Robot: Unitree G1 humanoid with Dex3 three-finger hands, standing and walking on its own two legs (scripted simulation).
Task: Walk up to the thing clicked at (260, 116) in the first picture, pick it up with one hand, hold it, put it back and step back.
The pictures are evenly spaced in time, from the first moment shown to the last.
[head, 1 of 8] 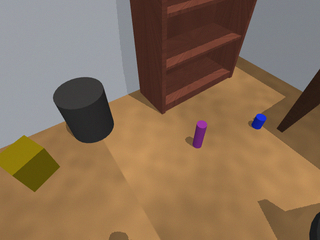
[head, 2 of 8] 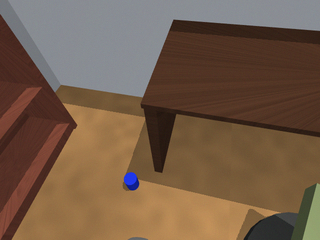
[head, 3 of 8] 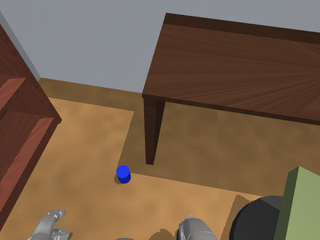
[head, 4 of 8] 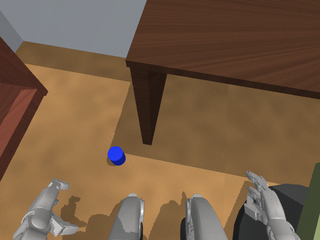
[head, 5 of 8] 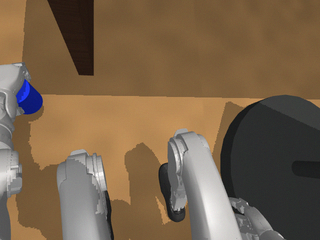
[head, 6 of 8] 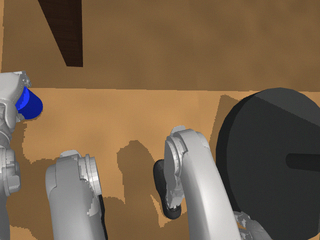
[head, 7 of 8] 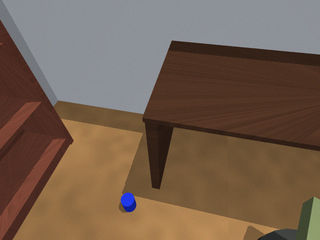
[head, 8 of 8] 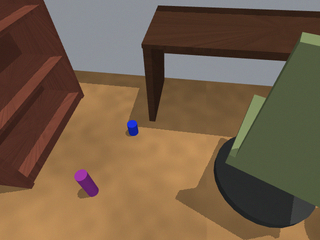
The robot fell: no
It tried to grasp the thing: yes
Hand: left
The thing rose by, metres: 0.63
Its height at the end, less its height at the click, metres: +0.00
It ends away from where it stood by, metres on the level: 0.03
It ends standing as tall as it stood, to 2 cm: yes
